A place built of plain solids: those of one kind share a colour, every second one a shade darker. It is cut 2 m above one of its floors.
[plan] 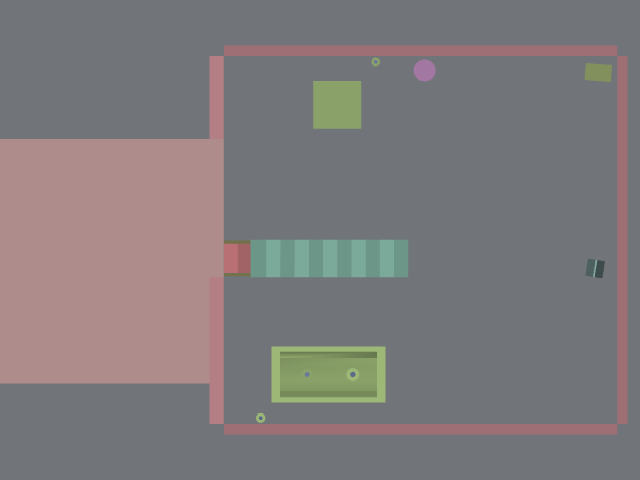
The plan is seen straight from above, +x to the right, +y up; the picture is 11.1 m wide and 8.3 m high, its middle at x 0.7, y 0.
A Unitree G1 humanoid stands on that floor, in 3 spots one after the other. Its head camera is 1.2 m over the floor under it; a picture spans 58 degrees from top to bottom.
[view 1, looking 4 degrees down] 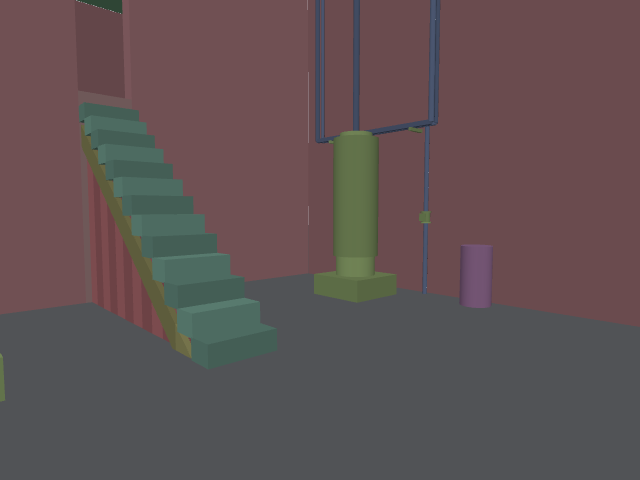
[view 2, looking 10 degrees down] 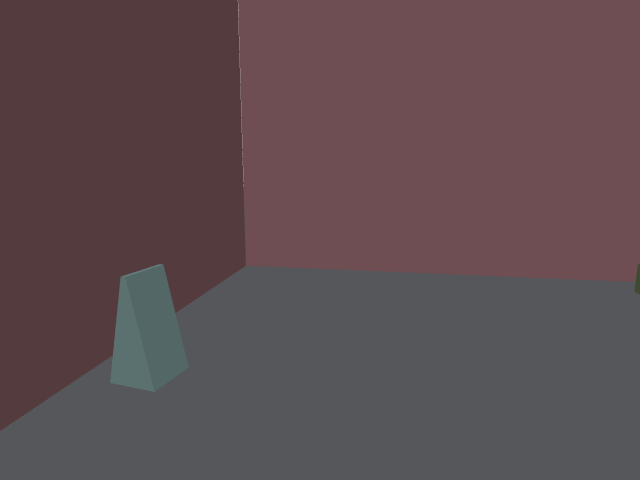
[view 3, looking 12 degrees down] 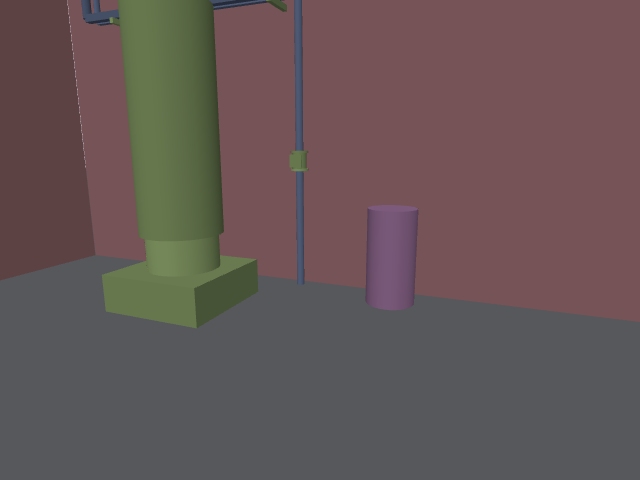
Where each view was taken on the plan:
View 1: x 5.13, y -2.20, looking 137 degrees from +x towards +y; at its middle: wall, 7.91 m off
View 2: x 4.09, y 1.63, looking -80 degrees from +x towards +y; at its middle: wall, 4.96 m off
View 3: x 3.22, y -0.32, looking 112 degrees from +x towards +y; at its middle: wall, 3.86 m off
